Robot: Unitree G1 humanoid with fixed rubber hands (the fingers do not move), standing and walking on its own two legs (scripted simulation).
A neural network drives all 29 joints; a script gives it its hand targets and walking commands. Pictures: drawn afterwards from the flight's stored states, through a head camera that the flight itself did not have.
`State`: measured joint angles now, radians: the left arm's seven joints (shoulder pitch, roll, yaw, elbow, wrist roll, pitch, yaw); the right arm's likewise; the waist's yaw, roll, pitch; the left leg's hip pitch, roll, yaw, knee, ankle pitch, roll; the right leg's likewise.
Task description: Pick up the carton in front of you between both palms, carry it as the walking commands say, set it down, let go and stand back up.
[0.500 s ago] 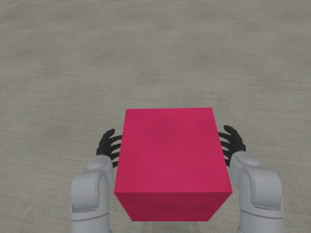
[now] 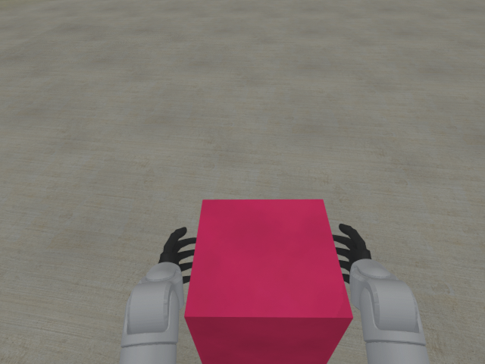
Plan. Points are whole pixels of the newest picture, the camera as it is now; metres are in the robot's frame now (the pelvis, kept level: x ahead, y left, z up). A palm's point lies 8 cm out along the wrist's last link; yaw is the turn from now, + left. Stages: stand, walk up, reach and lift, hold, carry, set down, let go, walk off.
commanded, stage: carry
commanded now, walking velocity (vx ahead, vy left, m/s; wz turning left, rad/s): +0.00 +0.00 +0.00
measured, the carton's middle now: (262, 288) +0.27 +0.00 -0.02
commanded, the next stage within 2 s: hold in 1.04 s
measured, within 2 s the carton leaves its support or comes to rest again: neither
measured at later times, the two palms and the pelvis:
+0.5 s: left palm (170, 277) +0.26 +0.15 +0.05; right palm (358, 274) +0.26 -0.15 +0.05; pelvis -0.03 +0.00 +0.00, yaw +0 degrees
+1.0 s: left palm (169, 287) +0.24 +0.15 +0.04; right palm (361, 284) +0.24 -0.15 +0.04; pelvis -0.04 +0.00 +0.00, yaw +0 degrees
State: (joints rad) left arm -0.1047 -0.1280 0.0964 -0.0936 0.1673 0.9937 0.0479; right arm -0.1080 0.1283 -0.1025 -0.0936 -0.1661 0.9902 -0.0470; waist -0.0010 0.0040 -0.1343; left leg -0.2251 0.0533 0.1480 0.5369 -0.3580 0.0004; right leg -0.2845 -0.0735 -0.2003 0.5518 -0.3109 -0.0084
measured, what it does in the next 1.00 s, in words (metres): stands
